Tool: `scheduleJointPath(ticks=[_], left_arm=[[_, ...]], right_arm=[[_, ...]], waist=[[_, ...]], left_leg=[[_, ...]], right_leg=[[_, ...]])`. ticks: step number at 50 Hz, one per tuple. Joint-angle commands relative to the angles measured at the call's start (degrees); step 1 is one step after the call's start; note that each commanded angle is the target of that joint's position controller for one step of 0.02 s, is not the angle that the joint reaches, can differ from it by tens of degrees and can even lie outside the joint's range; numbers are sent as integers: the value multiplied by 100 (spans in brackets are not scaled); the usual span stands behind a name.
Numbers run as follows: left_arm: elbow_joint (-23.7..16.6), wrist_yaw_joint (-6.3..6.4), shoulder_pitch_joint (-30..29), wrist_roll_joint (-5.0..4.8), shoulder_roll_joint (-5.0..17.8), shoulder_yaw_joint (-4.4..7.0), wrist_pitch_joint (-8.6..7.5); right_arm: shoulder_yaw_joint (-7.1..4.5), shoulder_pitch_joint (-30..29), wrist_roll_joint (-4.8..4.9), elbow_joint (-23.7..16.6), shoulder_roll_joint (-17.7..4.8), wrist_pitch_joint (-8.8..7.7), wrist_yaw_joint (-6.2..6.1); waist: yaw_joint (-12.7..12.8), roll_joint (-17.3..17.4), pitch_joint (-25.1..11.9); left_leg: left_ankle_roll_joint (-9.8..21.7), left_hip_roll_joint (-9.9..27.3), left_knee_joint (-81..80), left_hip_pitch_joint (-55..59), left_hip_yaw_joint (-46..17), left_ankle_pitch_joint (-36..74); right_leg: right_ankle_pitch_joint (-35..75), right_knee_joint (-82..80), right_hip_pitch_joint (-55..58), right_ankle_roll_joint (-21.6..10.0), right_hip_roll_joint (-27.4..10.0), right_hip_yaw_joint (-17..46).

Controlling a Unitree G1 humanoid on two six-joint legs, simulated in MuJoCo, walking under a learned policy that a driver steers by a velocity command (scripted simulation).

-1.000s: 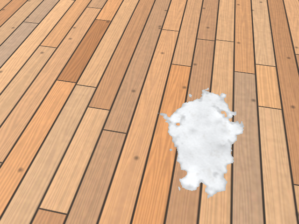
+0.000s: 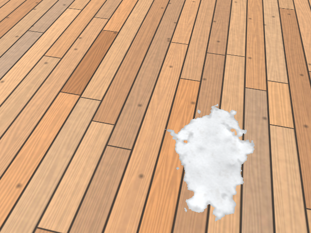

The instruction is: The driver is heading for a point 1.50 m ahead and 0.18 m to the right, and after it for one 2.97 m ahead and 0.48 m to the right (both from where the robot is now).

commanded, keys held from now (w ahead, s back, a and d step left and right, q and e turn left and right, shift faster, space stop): w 1.00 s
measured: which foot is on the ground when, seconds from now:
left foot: up 0.00-0.10, down 0.12-0.62, up 0.64-1.00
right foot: down 0.00-0.12, up 0.14-0.58, down 0.60-1.00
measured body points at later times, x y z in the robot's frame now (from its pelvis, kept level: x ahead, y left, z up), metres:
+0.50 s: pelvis +0.19 +0.04 +0.00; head +0.22 +0.05 +0.44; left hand +0.41 +0.27 -0.11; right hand +0.09 -0.20 -0.14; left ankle +0.04 +0.14 -0.74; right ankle +0.39 -0.10 -0.70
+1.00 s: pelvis +0.49 +0.01 +0.01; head +0.51 +0.01 +0.45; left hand +0.47 +0.27 -0.14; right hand +0.67 -0.24 -0.10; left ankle +0.69 +0.18 -0.68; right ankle +0.42 -0.08 -0.74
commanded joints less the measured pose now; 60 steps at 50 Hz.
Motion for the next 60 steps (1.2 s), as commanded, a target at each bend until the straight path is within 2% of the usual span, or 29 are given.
scheduleJointPath(ticks=[1,3,5,6,7,8,9,10,13,16,19,24,27,29,30,31,32,33,34,35,38,41,47,52,55,57,58,59,60], left_arm=[[-312,0,5,-86,945,215,-138],[-384,-23,-180,-144,1048,243,-100],[-438,-48,-170,-130,984,216,-68],[-513,-79,-309,-87,713,129,-111],[-701,-117,-358,31,240,2,-189],[-865,-106,-402,-105,265,34,-286],[-927,-124,-548,-239,543,86,-369],[-918,-167,-606,-246,650,113,-432],[-851,-214,-657,-65,731,224,-451],[-987,-265,-1016,-24,458,187,-362],[-1337,-279,-1860,-32,278,101,-355],[-1666,-403,-2672,-90,297,47,-385],[-1718,-479,-2501,-88,522,131,-437],[-1420,-442,-1353,-94,885,335,-422],[-1126,-389,-346,-104,1126,463,-386],[-946,-340,528,57,1647,592,-361],[-849,-361,684,34,1449,521,-328],[-882,-373,189,-11,1078,394,-356],[-1007,-360,-371,6,851,326,-383],[-1058,-391,-817,54,695,269,-435],[-971,-450,-1066,119,436,194,-504],[-803,-352,-746,101,697,243,-522],[-640,-172,-94,27,896,279,-434],[-392,-148,452,-32,945,318,-298],[-401,-122,327,-31,1066,376,-199],[-494,-120,155,13,917,312,-142],[-655,-114,283,147,676,199,-156],[-625,-192,981,61,-83,2,-300],[-602,-206,515,-100,642,153,-433]], right_arm=[[-92,-617,80,-508,-468,-317,112],[-116,-255,76,-357,-377,-379,152],[-209,694,59,47,-427,-332,150],[-271,1191,54,128,-595,-320,128],[-378,1836,31,138,-1188,-312,84],[-360,1989,-81,191,-1349,-410,179],[-257,1359,-67,17,-1065,-506,215],[-173,932,-57,-145,-777,-557,250],[-48,673,-99,-300,-496,-503,286],[-50,1106,-129,-227,-621,-436,177],[-63,1131,-133,-315,-752,-380,79],[-121,1520,-34,-240,-808,-344,26],[-202,1366,-32,-292,-928,-275,8],[-250,1179,-97,-375,-1026,-178,9],[-209,1092,-132,-463,-950,-151,23],[-41,1667,-182,-594,-354,-215,100],[81,1890,-80,-473,7,-381,161],[-82,1299,92,-654,-588,-537,194],[-133,714,206,-866,-808,-615,183],[-153,453,165,-924,-788,-625,133],[-202,741,21,-869,-469,-397,57],[-232,279,-35,-1093,-495,-288,22],[-185,-1134,-57,-1534,-399,-380,127],[-141,-1879,17,-1847,-460,-427,293],[-225,-1571,30,-1869,-710,-473,365],[-474,-14,7,-1417,-1170,-478,317],[-591,1039,-68,-1225,-1648,-450,257],[-614,1191,-90,-1104,-1843,-432,318],[-450,985,-43,-1177,-1228,-451,328]], waist=[[9,-529,977],[-240,-532,694],[-579,-346,403],[-810,189,285],[-902,1710,-92],[-830,1833,-88],[-567,1020,520],[-435,747,754],[-248,628,688],[-316,522,623],[-451,442,770],[-555,519,988],[-233,604,696],[407,825,-149],[858,773,-747],[708,-329,-1736],[589,-1305,-2505],[581,-942,-1608],[426,-601,-786],[194,-57,-285],[-280,-233,9],[-296,-192,340],[117,-133,487],[320,-157,616],[6,-339,358],[-750,-295,-626],[-990,525,-1550],[-541,2001,-2135],[-738,1238,-1712]], left_leg=[[171,433,-223,-1290,-124,-164],[120,97,-1356,127,353,677],[-9,-289,-1780,1683,604,1300],[144,206,-2163,2321,-176,988],[699,1581,-3004,2950,-2357,279],[1426,2294,-3707,2812,-4275,-909],[1397,2288,-3718,2468,-3969,-1277],[1156,1966,-3716,2228,-3194,-884],[719,1269,-3770,1907,-1539,1343],[834,1131,-3802,1937,-952,2788],[846,1013,-3969,1643,-595,3006],[849,1209,-4058,1932,-374,3054],[706,1404,-3478,2556,-261,4448],[548,1277,-2070,2620,-77,6407],[377,1034,-788,1869,44,6106],[93,335,1439,-308,180,3767],[-48,-491,3033,-1439,-416,-482],[123,-114,3575,-2060,-848,-432],[225,190,3518,-2201,-640,15],[235,482,3110,-1957,-521,512],[205,831,2347,-1110,-509,928],[20,943,1618,-1553,-391,1394],[-129,656,-712,-1687,-55,3213],[-3,487,-1495,-1895,-67,2903],[232,282,-1711,-1305,46,2218],[552,77,-1751,920,204,2252],[951,1295,-1627,2688,-1262,2259],[1843,2316,-2513,4282,-4028,1034],[1576,2094,-2811,4021,-3974,523]], right_leg=[[-1479,-1773,-24,-932,-1777,2088],[-967,-1419,-623,-717,-1273,1245],[-770,-710,-1440,-603,-901,846],[-277,427,-1938,-373,-574,434],[-757,2617,-2840,28,-46,-284],[-1430,3887,-3596,-13,197,295],[-1003,4490,-4147,-148,-242,601],[-341,4516,-4229,-248,-474,604],[706,3720,-3680,-176,-805,343],[1113,3167,-3702,74,-777,70],[1690,1882,-3484,210,-640,-99],[2145,712,-3055,59,-416,-200],[1783,438,-2584,-204,-253,-201],[1481,545,-1053,-443,128,-442],[1538,592,461,-638,-49,-237],[818,586,2860,-1397,-1545,1960],[-234,-676,3539,-1957,-2424,4460],[-600,-997,2816,-1618,-2165,4108],[-233,-1116,1818,-1393,-1995,3159],[465,-1318,793,-1267,-1786,2427],[1097,-1760,-460,-1138,-1335,1401],[1341,-2067,-704,-1245,-1297,1009],[1728,-2088,-271,-939,-1021,363],[1886,-1678,822,-876,-1412,419],[3066,-1067,1281,-709,-1591,446],[4251,780,764,-436,-1118,55],[2412,2733,-502,-224,-697,-240],[-1370,4409,-2689,65,357,137],[-1456,4994,-3332,-50,16,784]])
